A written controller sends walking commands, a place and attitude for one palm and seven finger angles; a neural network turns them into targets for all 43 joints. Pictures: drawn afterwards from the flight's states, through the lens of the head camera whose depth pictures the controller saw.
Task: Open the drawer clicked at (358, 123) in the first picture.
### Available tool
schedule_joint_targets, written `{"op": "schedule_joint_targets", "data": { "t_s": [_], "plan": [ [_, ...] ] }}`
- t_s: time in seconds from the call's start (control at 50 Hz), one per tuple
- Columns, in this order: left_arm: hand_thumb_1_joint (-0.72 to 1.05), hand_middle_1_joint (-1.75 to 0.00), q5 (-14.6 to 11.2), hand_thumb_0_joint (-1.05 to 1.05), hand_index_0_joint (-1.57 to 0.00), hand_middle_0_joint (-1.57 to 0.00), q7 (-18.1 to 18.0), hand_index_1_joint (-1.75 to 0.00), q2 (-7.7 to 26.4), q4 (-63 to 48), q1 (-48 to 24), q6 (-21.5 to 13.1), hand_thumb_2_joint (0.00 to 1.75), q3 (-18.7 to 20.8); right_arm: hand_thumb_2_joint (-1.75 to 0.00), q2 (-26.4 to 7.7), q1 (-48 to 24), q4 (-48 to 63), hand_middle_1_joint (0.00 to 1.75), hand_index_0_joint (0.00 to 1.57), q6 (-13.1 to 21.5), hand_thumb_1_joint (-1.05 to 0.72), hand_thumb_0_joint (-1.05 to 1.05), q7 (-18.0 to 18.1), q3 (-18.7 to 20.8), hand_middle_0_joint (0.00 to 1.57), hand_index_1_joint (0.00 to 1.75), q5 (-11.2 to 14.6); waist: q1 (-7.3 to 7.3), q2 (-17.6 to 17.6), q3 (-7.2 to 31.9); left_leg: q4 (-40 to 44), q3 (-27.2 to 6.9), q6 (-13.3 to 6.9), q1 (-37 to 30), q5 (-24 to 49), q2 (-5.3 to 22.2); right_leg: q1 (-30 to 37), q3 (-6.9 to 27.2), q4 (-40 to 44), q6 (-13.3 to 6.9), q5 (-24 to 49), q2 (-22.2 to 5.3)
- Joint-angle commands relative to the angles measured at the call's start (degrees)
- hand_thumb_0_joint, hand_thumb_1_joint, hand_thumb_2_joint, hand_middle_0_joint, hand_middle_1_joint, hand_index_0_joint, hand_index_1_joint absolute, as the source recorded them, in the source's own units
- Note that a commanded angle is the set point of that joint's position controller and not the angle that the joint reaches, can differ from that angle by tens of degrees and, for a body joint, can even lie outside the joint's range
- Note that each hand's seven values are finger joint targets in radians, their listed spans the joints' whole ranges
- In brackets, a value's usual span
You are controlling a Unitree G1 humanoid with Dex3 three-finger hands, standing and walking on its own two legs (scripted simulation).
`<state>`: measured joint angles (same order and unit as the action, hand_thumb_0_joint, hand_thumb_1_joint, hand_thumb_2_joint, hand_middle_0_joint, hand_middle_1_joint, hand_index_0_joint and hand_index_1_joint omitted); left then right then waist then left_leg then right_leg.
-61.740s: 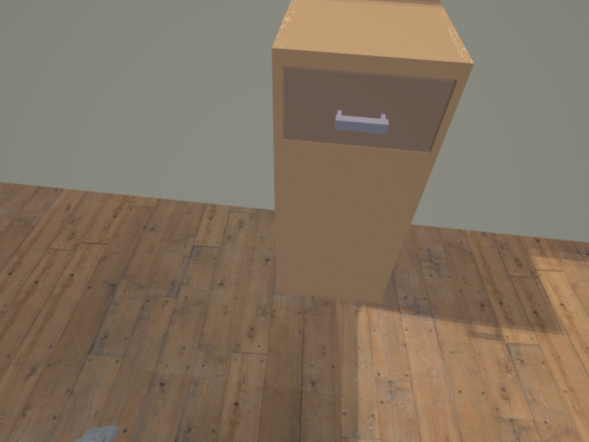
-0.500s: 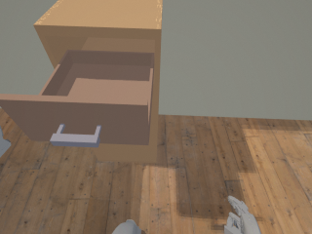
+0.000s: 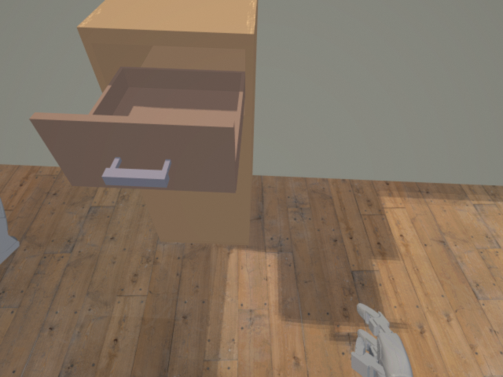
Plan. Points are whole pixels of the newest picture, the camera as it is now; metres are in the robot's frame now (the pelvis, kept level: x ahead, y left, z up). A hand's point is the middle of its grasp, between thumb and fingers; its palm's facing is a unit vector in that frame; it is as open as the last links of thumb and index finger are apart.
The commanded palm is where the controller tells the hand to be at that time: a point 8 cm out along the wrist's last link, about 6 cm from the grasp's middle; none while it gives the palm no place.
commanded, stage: stop stepping back and stand still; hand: left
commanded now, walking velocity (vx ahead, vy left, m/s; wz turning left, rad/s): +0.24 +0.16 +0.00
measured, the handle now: (139, 170) +0.46 +0.25 +0.05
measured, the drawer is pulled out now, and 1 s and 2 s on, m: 0.30 0.30 0.30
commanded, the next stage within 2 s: let the arm hang, fingers relaxed in 0.48 s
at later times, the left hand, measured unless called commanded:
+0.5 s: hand out of the picture +0.15 +0.23 +0.24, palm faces +0.49 -0.73 -0.47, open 7.4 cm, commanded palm +0.09 +0.27 +0.24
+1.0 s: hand out of the picture -0.04 +0.17 -0.17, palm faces +0.14 -0.96 -0.25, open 6.9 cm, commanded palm none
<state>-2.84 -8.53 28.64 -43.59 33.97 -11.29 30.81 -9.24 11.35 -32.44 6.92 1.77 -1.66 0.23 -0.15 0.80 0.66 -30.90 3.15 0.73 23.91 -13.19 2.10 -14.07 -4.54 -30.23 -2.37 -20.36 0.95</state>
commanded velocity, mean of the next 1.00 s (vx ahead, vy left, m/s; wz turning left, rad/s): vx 0.07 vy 0.02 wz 0.00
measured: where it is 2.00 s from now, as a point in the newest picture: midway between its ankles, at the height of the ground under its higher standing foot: outside the picture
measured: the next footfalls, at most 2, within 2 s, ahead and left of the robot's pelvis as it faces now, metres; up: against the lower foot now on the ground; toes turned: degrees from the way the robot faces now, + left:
left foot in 0.28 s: -0.03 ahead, +0.08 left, +0.00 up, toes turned +7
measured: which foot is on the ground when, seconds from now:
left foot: up 0.00-0.26, down 0.28-1.00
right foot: down 0.00-1.00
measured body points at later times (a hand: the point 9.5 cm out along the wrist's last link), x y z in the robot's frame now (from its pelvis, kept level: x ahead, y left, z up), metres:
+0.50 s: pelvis -0.03 -0.01 +0.00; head -0.05 -0.02 +0.45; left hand +0.12 +0.26 +0.26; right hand +0.12 -0.25 -0.09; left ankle -0.05 +0.13 -0.73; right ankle -0.02 -0.08 -0.73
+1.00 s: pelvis -0.04 -0.03 -0.01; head +0.01 -0.03 +0.44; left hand -0.04 +0.22 -0.15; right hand +0.02 -0.28 -0.15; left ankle -0.07 +0.08 -0.73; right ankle -0.01 -0.10 -0.73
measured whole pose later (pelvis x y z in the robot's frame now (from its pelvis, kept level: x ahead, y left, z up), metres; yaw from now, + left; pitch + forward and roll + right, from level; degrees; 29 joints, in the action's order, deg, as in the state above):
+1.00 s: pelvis -0.04 -0.03 -0.01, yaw +7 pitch +0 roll +0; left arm 1.5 -1.0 11.8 49.1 18.1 1.3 2.3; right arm -12.6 16.0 -53.5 -2.9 0.6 1.7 -0.8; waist -0.2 -0.6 -6.1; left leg -38.5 -0.3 -0.6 16.7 -22.7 0.0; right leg -17.8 -3.2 -33.6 -4.8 -15.8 3.9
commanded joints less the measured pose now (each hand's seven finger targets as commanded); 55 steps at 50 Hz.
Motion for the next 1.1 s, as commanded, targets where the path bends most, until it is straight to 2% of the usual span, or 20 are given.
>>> {"op": "schedule_joint_targets", "data": {
  "t_s": [0.0, 0.08, 0.2, 0.24, 0.3, 0.38, 0.46, 0.54, 0.56, 0.6, 0.66, 0.7, 0.74, 0.76, 0.78, 0.82, 0.9, 0.96, 1.0, 1.08],
  "plan": [
    [0.90, -0.30, -0.20, 0.00, -0.20, -0.20, -1.54, -0.30, 9.65, -3.76, -11.33, -2.15, 0.90, 5.10, -0.90, -9.67, -6.00, 5.18, 0.30, 0.20, 1.11, -0.90, 0.00, 1.69, 3.79, 0.20, 0.30, -0.23, 1.22, 8.21, 0.07, -26.10, -4.23, 0.59, 3.41, -8.80, -0.41, -9.08, 24.79, 24.85, -6.80, -15.32, -22.07],
    [0.90, -0.30, 0.43, 0.00, -0.20, -0.20, -0.83, -0.30, 4.44, 0.02, -7.07, -2.57, 0.90, 0.61, -0.90, -9.17, -4.70, 4.96, 0.30, 0.20, 1.05, -0.90, 0.00, 2.01, 3.61, 0.20, 0.30, -0.33, 1.49, 3.86, 0.16, -20.14, -2.02, -0.16, 3.71, -3.93, 0.53, -5.41, 14.37, 20.35, -4.93, -6.30, -16.48],
    [0.90, -0.30, 1.09, 0.00, -0.20, -0.20, -2.08, -0.30, 4.73, -2.61, -8.77, -3.26, 0.90, -0.25, -0.90, -9.32, -3.31, 4.77, 0.30, 0.20, 2.77, -0.90, 0.00, 2.83, 3.84, 0.20, 0.30, -0.78, 0.69, 3.85, 0.91, 4.30, 2.16, -2.81, -6.97, -7.02, -0.80, -1.59, 14.28, 17.29, -4.35, -8.52, -14.70],
    [0.90, -0.30, 0.61, 0.00, -0.20, -0.20, -2.34, -0.30, 5.92, -5.98, -7.89, -3.74, 0.90, 0.74, -0.90, -10.24, -2.41, 5.64, 0.30, 0.20, 3.16, -0.90, 0.00, 3.12, 4.35, 0.20, 0.30, -0.63, 0.97, -2.11, 2.73, 10.21, -1.23, -3.92, -12.07, -6.15, 1.05, -0.77, 11.64, 10.35, -1.74, -2.19, -10.65],
    [0.90, -0.30, 0.79, 0.00, -0.20, -0.20, -2.75, -0.30, 6.68, -9.60, -8.01, -4.60, 0.90, 2.66, -0.90, -11.66, -2.57, 6.88, 0.30, 0.20, 3.43, -0.90, 0.00, 2.31, 4.86, 0.20, 0.30, -0.17, 0.27, -11.52, 6.11, 10.14, -13.97, -7.36, -13.31, 5.76, 10.62, -2.29, 2.21, -4.44, 1.94, 7.18, -1.96],
    [0.90, -0.30, 0.92, 0.00, -0.20, -0.20, -2.68, -0.30, 5.65, -5.83, -6.98, -3.66, 0.90, 2.71, -0.90, -10.36, -3.21, 5.75, 0.30, 0.20, 3.41, -0.90, 0.00, 2.46, 4.07, 0.20, 0.30, 0.16, 1.00, -8.35, 0.17, 10.93, -7.69, -5.51, 0.62, -12.11, 7.95, 3.25, 3.55, 1.11, 1.48, 1.35, -2.79],
    [0.90, -0.30, 0.53, 0.00, -0.20, -0.20, -2.59, -0.30, 6.47, -1.08, -7.86, -3.54, 0.90, 3.22, -0.90, -9.69, -2.92, 4.65, 0.30, 0.20, 2.57, -0.90, 0.00, 1.54, 4.71, 0.20, 0.30, 0.65, 1.00, 8.48, 1.06, -13.39, 0.49, -1.47, 4.74, -10.75, -0.69, 5.74, 25.45, 16.08, -6.67, 1.75, -18.08],
    [0.90, -0.30, 0.67, 0.00, -0.20, -0.20, -2.08, -0.30, 5.62, -1.66, -8.78, -3.79, 0.90, 2.54, -0.90, -8.40, -3.86, 4.75, 0.30, 0.20, 1.86, -0.90, 0.00, 1.09, 3.23, 0.20, 0.30, 0.18, 1.51, 3.35, 1.81, -3.41, -1.77, -2.09, -4.62, -6.29, 1.48, 1.36, 14.54, 11.03, -5.82, 14.26, -16.15],
    [0.90, -0.30, 7.27, 0.00, -0.20, -0.20, 5.57, -0.30, -8.13, 45.27, -9.32, 7.20, 0.90, -22.64, -0.90, -14.62, 0.73, -11.23, 0.30, 0.20, 2.89, -0.90, 0.00, -3.60, 6.77, 0.20, 0.30, -0.65, 5.87, -1.71, 0.19, -6.19, -3.39, -2.27, -6.86, 3.62, 4.09, -8.70, 2.53, -4.14, -2.16, 23.03, -15.06],
    [0.90, -0.30, 4.80, 0.00, -0.20, -0.20, 7.98, -0.30, -12.91, 46.02, -7.20, 12.35, 0.90, -24.31, -0.90, -14.36, 3.61, -8.02, 0.30, 0.20, -1.33, -0.90, 0.00, -2.69, 5.28, 0.20, 0.30, -0.68, 3.79, -14.82, 0.12, 6.88, -19.35, -8.68, -8.05, 20.76, 13.38, -17.78, 1.34, -22.73, 4.02, -8.03, -1.59],
    [0.90, -0.30, 4.87, 0.00, -0.20, -0.20, 8.00, -0.30, -11.79, 49.66, -14.64, 12.24, 0.90, -25.42, -0.90, -14.47, 1.67, -5.43, 0.30, 0.20, -2.40, -0.90, 0.00, -1.23, 4.73, 0.20, 0.30, -2.84, 2.72, -0.64, 0.65, 6.41, -25.73, -14.58, -7.24, 28.66, 16.23, -19.98, 8.51, -31.79, 4.13, -11.88, -2.56],
    [0.90, -0.30, 4.35, 0.00, -0.20, -0.20, 7.91, -0.30, -10.54, 57.36, -16.79, 11.90, 0.90, -25.71, -0.90, -14.53, 0.87, -6.25, 0.30, 0.20, -3.29, -0.90, 0.00, -0.80, 3.99, 0.20, 0.30, -3.38, 1.28, 1.48, 2.59, 2.70, -20.31, -13.48, -10.26, 42.93, 14.89, -14.53, 7.66, -24.00, 4.00, -10.49, -2.22],
    [0.90, -0.30, 4.41, 0.00, -0.20, -0.20, 7.85, -0.30, -8.25, 66.86, -12.83, 11.91, 0.90, -25.53, -0.90, -14.76, -3.90, -6.93, 0.30, 0.20, -4.77, -0.90, 0.00, -0.72, 3.73, 0.20, 0.30, -2.35, -2.96, 2.47, 3.87, -1.79, -10.97, -7.08, -3.15, 27.33, 8.46, 1.64, 7.16, -6.69, 3.09, 5.66, -2.46],
    [0.90, -0.30, 4.87, 0.00, -0.20, -0.20, 7.68, -0.30, -4.66, 70.94, -10.42, 11.42, 0.90, -25.21, -0.90, -11.65, -3.58, -7.18, 0.30, 0.20, -5.41, -0.90, 0.00, -0.84, 3.56, 0.20, 0.30, -1.50, -3.28, 10.59, 5.19, -9.36, -4.83, -2.37, 1.30, 6.78, -0.44, 6.71, 18.84, 3.65, 1.09, 18.72, -8.42],
    [0.90, -0.30, 4.79, 0.00, -0.20, -0.20, 7.74, -0.30, -1.49, 73.75, -11.33, 11.04, 0.90, -25.28, -0.90, -9.33, -2.39, -7.18, 0.30, 0.20, -6.04, -0.90, 0.00, -1.15, 3.61, 0.20, 0.30, -1.07, -1.73, 11.77, 2.33, -14.59, -2.64, -0.09, 3.80, -15.29, -4.35, 3.92, 30.72, 9.78, -3.93, 24.07, -18.05],
    [0.90, -0.30, 4.62, 0.00, -0.20, -0.20, 8.28, -0.30, -1.67, 78.53, -16.62, 10.85, 0.90, -26.21, -0.90, -9.51, 0.08, -10.43, 0.30, 0.20, -7.28, -0.90, 0.00, -1.60, 4.07, 0.20, 0.30, -0.86, 0.44, 2.92, 0.80, -20.32, -3.53, -0.84, -2.33, -19.20, -3.09, -3.44, 27.42, 12.16, -7.69, 10.11, -16.46],
    [0.90, -0.30, 4.83, 0.00, -0.20, -0.20, 7.04, -0.30, -7.15, 85.56, -17.66, 10.37, 0.90, -24.91, -0.90, -8.03, 1.99, -14.22, 0.30, 0.20, -7.63, -0.90, 0.00, -0.71, 4.81, 0.20, 0.30, -1.12, 0.79, 0.23, 0.64, -16.17, -4.87, -1.37, -2.07, -14.93, -1.10, 2.72, 24.79, 10.37, -9.83, 24.16, -15.06],
    [0.90, -0.30, 3.75, 0.00, -0.20, -0.20, 6.69, -0.30, -7.79, 90.35, -18.72, 10.52, 0.90, -25.77, -0.90, -6.60, 7.94, -18.69, 0.30, 0.20, -7.25, -0.90, 0.00, -0.50, 4.34, 0.20, 0.30, -0.66, 2.56, -1.05, 4.18, 4.96, -5.56, -2.07, -14.06, 0.23, -0.58, 3.92, 17.56, 5.59, -5.64, 26.42, -10.83],
    [0.90, -0.30, 2.95, 0.00, -0.20, -0.20, 7.05, -0.30, -9.94, 92.64, -16.92, 10.60, 0.90, -26.76, -0.90, -11.02, 6.76, -19.64, 0.30, 0.20, -6.28, -0.90, 0.00, 0.32, 4.44, 0.20, 0.30, -1.26, 0.51, -9.47, 5.32, 8.14, -14.76, -6.48, -18.43, 14.89, 8.69, 0.19, 10.28, 2.44, -0.77, 16.82, -3.64],
    [0.90, -0.30, 3.33, 0.00, -0.20, -0.20, 7.25, -0.30, -8.18, 98.02, -19.03, 11.03, 0.90, -27.67, -0.90, -10.39, 3.03, -21.56, 0.30, 0.20, -6.76, -0.90, 0.00, 0.34, 3.81, 0.20, 0.30, -1.13, -0.03, -7.98, 0.18, 10.44, -9.92, -4.50, -11.31, 5.92, 5.47, 5.93, 10.48, 8.07, -1.05, 15.24, -4.22]
  ]
}}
